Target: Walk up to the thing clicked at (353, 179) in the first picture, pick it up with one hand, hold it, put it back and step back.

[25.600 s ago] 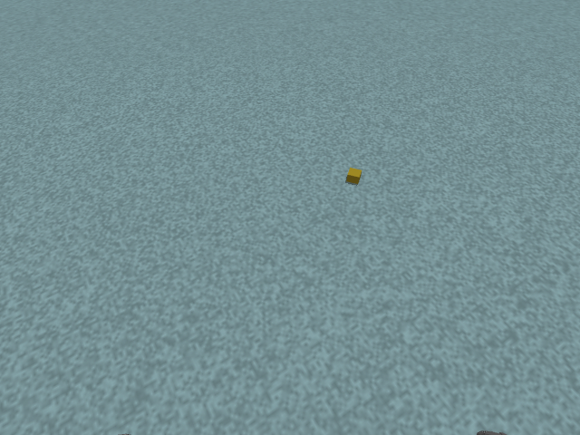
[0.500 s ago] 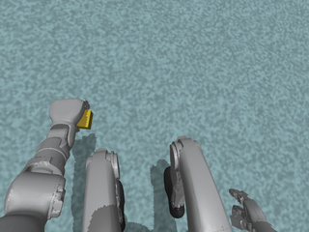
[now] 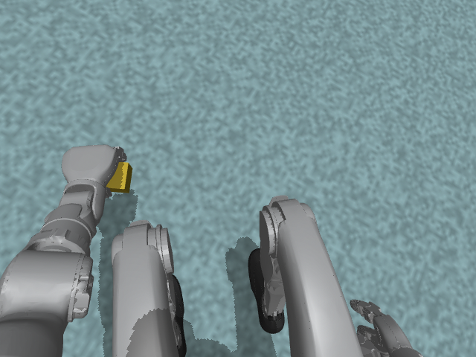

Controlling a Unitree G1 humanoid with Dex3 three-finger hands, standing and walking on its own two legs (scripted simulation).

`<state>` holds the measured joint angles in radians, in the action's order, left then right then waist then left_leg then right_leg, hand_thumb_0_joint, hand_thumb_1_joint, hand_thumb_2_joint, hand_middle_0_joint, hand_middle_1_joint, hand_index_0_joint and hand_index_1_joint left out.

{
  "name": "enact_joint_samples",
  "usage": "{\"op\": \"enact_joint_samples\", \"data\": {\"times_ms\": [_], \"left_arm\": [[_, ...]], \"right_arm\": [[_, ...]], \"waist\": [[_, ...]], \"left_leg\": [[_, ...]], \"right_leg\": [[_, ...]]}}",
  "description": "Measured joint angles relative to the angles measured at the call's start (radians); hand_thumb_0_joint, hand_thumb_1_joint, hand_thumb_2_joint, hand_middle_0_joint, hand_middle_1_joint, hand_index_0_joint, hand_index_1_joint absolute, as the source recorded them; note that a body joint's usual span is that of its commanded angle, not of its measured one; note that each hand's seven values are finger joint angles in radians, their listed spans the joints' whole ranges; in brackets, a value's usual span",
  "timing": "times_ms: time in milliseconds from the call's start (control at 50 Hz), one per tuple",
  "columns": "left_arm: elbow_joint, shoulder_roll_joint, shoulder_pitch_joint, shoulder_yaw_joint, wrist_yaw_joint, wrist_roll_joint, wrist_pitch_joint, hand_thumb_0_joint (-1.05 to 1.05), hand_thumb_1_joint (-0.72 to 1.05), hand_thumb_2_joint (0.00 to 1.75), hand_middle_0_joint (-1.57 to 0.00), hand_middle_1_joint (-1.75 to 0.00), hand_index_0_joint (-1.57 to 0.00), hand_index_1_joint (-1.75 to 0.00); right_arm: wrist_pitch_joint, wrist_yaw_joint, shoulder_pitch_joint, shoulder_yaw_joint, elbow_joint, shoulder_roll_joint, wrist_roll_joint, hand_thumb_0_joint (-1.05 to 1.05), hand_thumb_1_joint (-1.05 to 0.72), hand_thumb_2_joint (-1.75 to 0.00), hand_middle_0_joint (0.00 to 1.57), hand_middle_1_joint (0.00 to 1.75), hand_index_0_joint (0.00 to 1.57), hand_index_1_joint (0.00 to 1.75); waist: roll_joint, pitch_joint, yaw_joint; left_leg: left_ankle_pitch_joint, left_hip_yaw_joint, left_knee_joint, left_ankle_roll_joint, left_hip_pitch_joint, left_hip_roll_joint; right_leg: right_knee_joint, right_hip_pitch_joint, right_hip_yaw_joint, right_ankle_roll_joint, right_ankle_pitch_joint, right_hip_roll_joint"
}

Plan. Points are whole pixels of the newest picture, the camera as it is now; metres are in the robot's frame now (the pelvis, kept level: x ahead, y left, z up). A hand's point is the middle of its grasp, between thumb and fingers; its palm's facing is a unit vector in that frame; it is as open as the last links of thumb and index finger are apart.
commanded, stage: crouch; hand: left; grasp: from above
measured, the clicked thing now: (113, 177) +0.44 +0.19 -0.21
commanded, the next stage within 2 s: lower in 0.14 s
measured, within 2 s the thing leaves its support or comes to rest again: rests again in 1.72 s
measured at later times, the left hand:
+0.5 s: hand (108, 186) +0.42 +0.21 -0.22, palm faces -0.48 -0.03 -0.88, open 8.0 cm
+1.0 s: hand (117, 186) +0.43 +0.20 -0.28, palm faces -0.47 -0.06 -0.88, open 8.0 cm
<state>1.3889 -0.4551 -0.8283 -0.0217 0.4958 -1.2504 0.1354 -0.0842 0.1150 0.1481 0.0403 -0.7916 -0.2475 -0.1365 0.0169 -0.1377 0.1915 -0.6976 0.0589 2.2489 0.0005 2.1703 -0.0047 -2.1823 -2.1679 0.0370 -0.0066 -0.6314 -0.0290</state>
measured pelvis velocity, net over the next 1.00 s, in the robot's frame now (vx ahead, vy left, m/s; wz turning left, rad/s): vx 0.01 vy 0.00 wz -0.05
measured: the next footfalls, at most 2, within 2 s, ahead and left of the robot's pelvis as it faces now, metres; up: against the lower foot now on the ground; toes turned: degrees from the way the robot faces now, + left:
none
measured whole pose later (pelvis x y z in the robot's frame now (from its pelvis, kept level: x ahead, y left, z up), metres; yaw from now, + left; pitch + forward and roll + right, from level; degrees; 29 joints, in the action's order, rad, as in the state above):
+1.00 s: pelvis +0.01 +0.00 -0.07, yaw -3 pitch +32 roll -7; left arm 1.68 -0.60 -0.93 0.11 0.66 -1.34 0.23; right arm -0.18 0.27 0.13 -0.05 -0.84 -0.27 -0.28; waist -0.01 -0.01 0.29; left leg -0.73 0.12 2.50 0.00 2.33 0.01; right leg -2.39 -2.30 0.08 -0.02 -0.64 -0.02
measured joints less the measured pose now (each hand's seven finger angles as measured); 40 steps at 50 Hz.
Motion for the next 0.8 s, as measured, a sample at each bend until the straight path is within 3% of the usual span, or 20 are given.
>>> {"op": "enact_joint_samples", "data": {"times_ms": [380, 660, 800], "left_arm": [[0.087, -0.021, -0.044, 0.003, 0.015, -0.015, 0.022, 0.06, 0.36, 0.20, -1.10, -0.15, -0.89, -0.15], [0.161, -0.072, -0.068, 0.073, 0.093, -0.077, 0.061, 0.05, 0.35, 0.23, -1.07, -0.23, -0.88, -0.22], [0.224, -0.099, -0.084, 0.099, 0.125, -0.084, 0.060, 0.05, 0.35, 0.24, -1.05, -0.26, -0.87, -0.24]], "right_arm": [[-0.017, 0.021, 0.000, -0.013, -0.015, -0.015, -0.013, 0.01, -0.91, -0.90, 0.20, 0.30, 0.20, 0.30], [-0.051, 0.072, -0.009, -0.034, -0.029, -0.018, -0.073, 0.01, -0.91, -0.90, 0.20, 0.30, 0.20, 0.30], [-0.070, 0.109, -0.014, -0.054, -0.035, -0.019, -0.105, 0.01, -0.91, -0.90, 0.20, 0.30, 0.20, 0.30]], "waist": [[-0.010, 0.021, 0.013], [-0.026, 0.065, 0.056], [-0.020, 0.088, 0.079]], "left_leg": [[0.000, 0.007, 0.083, 0.002, 0.064, 0.004], [-0.009, 0.027, 0.178, 0.002, 0.127, 0.010], [-0.017, 0.034, 0.210, 0.005, 0.146, 0.010]], "right_leg": [[-0.075, -0.060, 0.003, -0.003, 0.004, 0.000], [-0.155, -0.111, 0.016, -0.008, -0.001, 0.000], [-0.180, -0.126, 0.022, -0.013, -0.005, 0.002]]}}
